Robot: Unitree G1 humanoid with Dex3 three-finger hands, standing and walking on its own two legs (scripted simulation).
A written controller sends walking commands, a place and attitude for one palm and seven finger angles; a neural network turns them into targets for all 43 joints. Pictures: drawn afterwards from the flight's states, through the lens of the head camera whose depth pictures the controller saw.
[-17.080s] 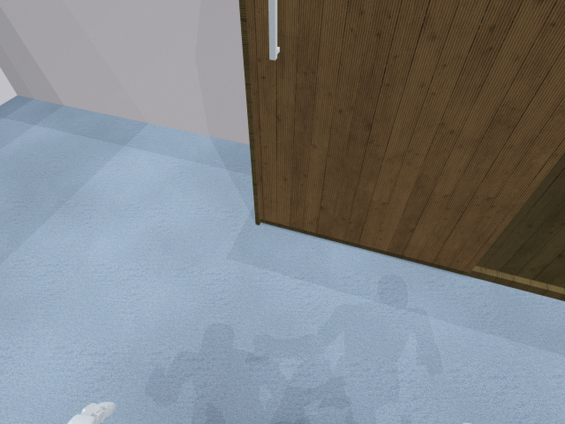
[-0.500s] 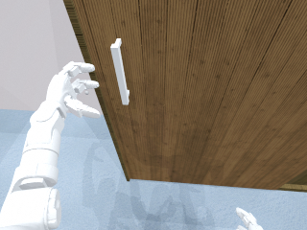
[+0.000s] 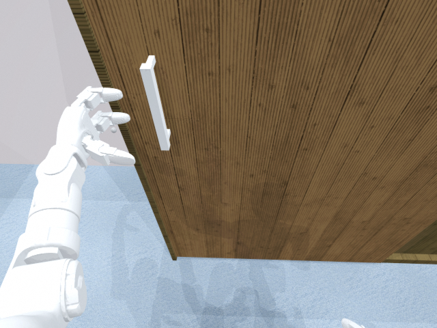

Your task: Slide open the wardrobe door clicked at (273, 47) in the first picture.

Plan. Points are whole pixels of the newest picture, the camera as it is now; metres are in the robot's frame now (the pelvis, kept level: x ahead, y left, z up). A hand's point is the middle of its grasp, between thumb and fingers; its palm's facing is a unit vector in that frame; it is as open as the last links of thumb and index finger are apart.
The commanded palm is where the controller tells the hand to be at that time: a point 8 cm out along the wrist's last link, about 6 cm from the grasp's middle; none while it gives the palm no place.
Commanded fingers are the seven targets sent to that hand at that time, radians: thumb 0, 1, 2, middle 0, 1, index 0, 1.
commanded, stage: move the hooked fingers beside the handle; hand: left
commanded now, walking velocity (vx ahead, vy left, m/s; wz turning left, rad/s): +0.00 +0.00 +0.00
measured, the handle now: (158, 107) +0.49 +0.13 +0.15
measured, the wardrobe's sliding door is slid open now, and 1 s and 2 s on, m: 0.00 0.00 0.00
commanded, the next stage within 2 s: feel for the door with the fingertips in 0.86 s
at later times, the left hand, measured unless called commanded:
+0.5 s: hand (123, 125) +0.43 +0.18 +0.16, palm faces -0.04 -1.00 -0.01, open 14.0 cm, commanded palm +0.40 +0.24 +0.15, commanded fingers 0.00 -0.50 0.30 -0.30 -1.20 -0.30 -1.20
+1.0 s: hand (118, 128) +0.43 +0.19 +0.15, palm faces -0.01 -1.00 -0.02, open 14.0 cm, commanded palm +0.40 +0.24 +0.15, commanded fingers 0.00 -0.50 0.30 -0.30 -1.20 -0.30 -1.20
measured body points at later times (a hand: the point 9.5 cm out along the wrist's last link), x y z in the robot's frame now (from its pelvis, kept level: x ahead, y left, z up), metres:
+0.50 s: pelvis +0.00 +0.00 +0.00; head +0.03 -0.01 +0.45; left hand +0.42 +0.23 +0.16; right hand +0.09 -0.25 -0.11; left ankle -0.06 +0.10 -0.73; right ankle +0.04 -0.11 -0.73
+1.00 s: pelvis +0.00 +0.00 +0.00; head +0.02 -0.01 +0.45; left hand +0.42 +0.24 +0.15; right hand +0.11 -0.25 -0.11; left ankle -0.06 +0.10 -0.73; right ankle +0.04 -0.11 -0.73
